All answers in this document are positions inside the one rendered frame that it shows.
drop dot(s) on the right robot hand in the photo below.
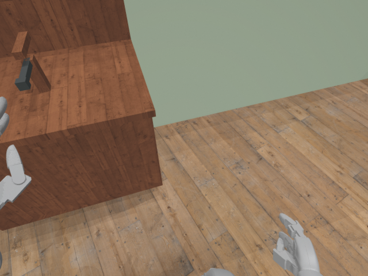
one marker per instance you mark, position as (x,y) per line
(300,253)

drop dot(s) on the left robot hand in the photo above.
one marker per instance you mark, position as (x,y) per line
(11,186)

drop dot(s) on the tap lever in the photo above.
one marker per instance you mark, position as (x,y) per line
(23,81)

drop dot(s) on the counter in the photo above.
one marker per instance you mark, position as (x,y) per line
(84,130)

